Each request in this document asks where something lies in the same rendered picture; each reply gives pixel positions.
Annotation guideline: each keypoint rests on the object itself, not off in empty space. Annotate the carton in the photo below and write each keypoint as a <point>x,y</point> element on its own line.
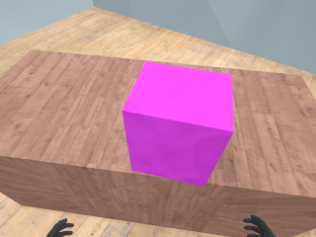
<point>178,121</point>

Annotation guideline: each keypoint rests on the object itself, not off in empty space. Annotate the right robot hand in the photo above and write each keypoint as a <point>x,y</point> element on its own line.
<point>262,228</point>

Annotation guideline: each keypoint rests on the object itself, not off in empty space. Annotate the pedestal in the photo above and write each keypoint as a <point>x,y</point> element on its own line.
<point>63,147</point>

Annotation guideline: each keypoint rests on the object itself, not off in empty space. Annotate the left robot hand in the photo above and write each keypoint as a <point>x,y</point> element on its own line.
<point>60,225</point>

